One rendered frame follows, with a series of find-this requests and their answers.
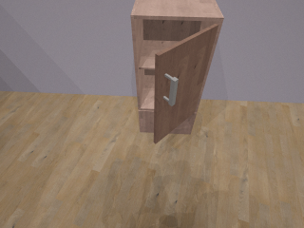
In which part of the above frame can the handle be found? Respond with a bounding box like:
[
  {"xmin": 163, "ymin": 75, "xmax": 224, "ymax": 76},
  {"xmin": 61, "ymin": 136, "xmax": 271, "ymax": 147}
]
[{"xmin": 163, "ymin": 73, "xmax": 179, "ymax": 106}]

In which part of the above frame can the cupboard door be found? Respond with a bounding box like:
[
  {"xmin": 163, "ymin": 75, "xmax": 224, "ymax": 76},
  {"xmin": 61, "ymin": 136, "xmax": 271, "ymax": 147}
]
[{"xmin": 153, "ymin": 24, "xmax": 219, "ymax": 144}]

